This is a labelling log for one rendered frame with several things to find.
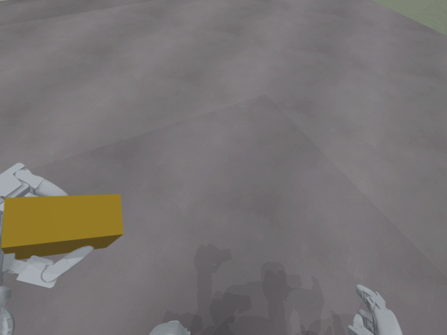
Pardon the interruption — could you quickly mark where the right robot hand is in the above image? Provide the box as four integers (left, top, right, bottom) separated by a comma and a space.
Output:
349, 284, 403, 335

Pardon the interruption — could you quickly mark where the sponge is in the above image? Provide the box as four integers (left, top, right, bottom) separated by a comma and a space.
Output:
1, 194, 124, 260

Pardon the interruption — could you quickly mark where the left robot forearm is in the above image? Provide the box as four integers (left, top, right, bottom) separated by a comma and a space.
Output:
0, 286, 15, 335

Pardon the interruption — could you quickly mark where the left robot hand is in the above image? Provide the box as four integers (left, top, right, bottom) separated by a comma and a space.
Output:
0, 163, 94, 289

